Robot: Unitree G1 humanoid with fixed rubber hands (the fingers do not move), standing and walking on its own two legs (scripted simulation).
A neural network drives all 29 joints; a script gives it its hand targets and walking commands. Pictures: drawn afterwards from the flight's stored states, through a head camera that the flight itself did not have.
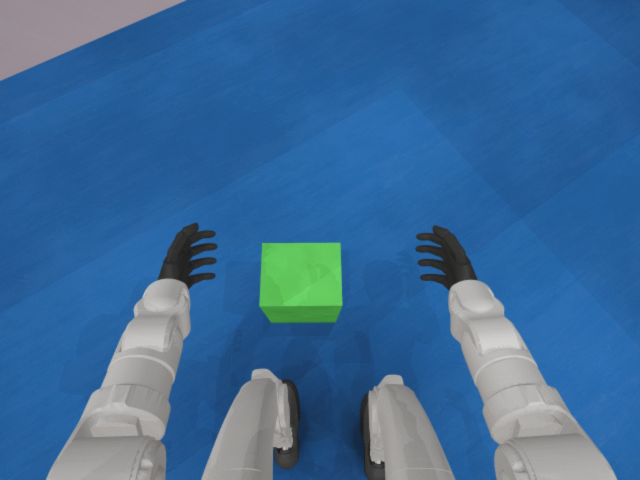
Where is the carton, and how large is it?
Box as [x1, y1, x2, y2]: [259, 243, 341, 322]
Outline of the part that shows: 262,243 259,306 270,321 335,322 341,307 340,243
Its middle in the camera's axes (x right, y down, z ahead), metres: -0.05 +0.13 +0.98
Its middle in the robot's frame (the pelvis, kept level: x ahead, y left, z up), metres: +0.46 +0.05 -0.55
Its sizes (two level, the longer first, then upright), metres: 0.181 0.146 0.262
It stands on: the floor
